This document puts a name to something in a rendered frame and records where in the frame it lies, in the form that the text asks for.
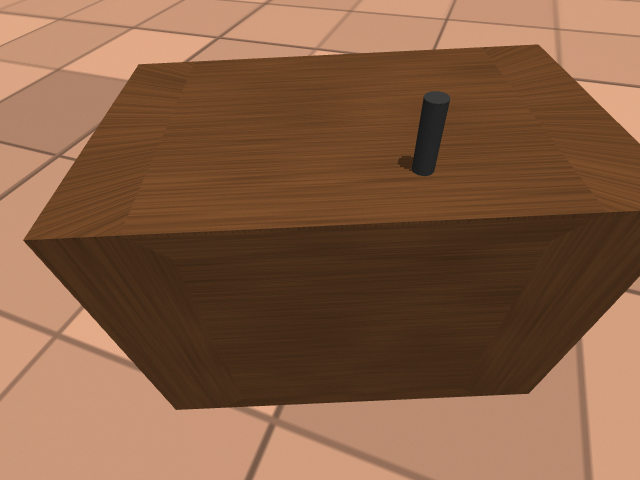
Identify can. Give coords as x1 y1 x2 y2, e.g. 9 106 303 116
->
412 91 450 176

